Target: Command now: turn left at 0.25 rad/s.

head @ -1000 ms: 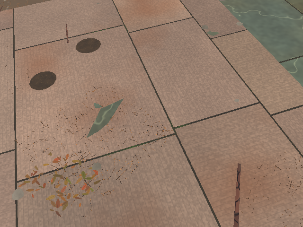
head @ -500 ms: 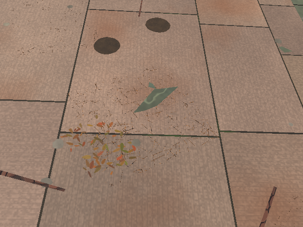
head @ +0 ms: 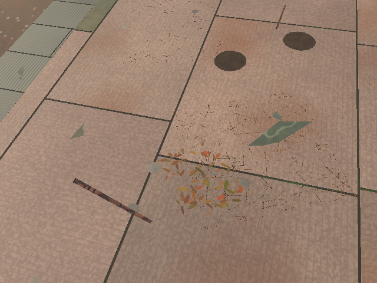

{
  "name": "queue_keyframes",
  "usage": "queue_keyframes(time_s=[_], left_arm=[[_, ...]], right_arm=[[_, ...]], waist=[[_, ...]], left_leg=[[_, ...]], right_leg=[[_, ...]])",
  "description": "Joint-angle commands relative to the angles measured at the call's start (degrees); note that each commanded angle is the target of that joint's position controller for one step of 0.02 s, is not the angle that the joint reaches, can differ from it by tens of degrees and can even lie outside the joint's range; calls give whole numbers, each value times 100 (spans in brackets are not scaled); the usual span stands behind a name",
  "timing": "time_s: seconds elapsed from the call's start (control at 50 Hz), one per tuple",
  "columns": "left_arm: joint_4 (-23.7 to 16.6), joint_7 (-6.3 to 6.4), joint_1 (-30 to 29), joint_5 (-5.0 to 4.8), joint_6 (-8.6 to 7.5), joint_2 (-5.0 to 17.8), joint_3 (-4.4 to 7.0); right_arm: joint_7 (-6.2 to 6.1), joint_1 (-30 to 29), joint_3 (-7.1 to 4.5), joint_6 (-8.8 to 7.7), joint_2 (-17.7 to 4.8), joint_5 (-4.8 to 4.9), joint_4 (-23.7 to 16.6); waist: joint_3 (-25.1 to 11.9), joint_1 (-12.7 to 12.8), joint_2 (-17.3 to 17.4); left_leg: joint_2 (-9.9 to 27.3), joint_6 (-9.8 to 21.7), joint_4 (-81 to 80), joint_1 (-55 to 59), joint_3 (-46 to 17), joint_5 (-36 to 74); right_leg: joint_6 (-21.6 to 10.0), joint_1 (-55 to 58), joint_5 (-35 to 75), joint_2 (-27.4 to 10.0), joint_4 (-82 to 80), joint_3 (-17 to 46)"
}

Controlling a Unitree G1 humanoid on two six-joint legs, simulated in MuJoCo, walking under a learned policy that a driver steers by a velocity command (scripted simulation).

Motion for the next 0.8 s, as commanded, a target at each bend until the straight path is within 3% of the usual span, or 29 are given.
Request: queue_keyframes(time_s=[0.02,0.06,0.08,0.1,0.12,0.14,0.16,0.18,0.22,0.26,0.42,0.8], left_arm=[[-309,-16,-160,-57,-20,1048,251],[-249,-40,-144,-140,4,1068,229],[-196,-48,-90,-185,-3,984,187],[-79,-70,197,-172,-57,861,134],[-121,-119,307,32,-130,609,39],[-212,-111,285,93,-172,351,-47],[-172,-74,22,116,-156,631,-5],[-145,-82,-105,107,-156,667,8],[-36,-50,-33,91,-110,771,36],[49,-57,40,43,-118,714,20],[451,-9,255,20,-145,711,23],[1256,115,420,-31,-71,699,15]], right_arm=[[48,-298,54,-118,-142,-11,-517],[75,-13,25,-127,-194,0,-366],[90,179,27,-139,-177,-23,-259],[78,206,20,-144,-323,-71,-281],[21,329,-30,-144,-700,-118,-352],[43,-82,24,-166,-659,-224,-301],[89,-418,113,-230,-251,-216,-458],[109,-402,170,-280,-78,-253,-378],[115,-292,144,-349,-226,-224,-308],[106,-141,190,-381,-157,-207,-218],[84,-141,210,-368,-60,-167,-83],[12,145,171,-379,-34,-108,822]], waist=[[-701,123,-1353],[-669,-18,-1269],[-623,-133,-1173],[-669,-105,-931],[-958,46,67],[-842,309,1190],[-654,130,799],[-600,96,682],[-370,4,593],[-239,24,419],[-291,14,-31],[-206,28,-135]], left_leg=[[110,23,-1276,421,424,-51],[40,163,-2451,1004,601,753],[-17,311,-3314,1481,661,1436],[182,486,-3649,2079,314,2041],[1104,756,-3539,2731,-765,3435],[1602,1417,-3392,1806,-1137,3221],[1337,1519,-3492,1471,-991,2364],[1065,1283,-3484,1436,-791,1784],[834,1024,-3525,1241,-656,1406],[737,926,-3453,1182,-559,1574],[575,936,-3298,1354,-384,2073],[324,792,-3193,1384,-23,2331]], right_leg=[[-1243,688,2099,-1198,-537,957],[-1164,540,2049,-1172,-339,959],[-997,342,1941,-1086,-221,892],[-628,-13,1509,-967,-121,811],[-131,-518,486,-546,632,365],[203,-415,-845,-219,367,57],[366,-64,-544,-236,336,87],[386,24,-68,-204,196,81],[408,113,310,-216,142,86],[386,190,445,-244,42,119],[449,324,671,-281,-87,104],[383,469,772,-241,-154,39]])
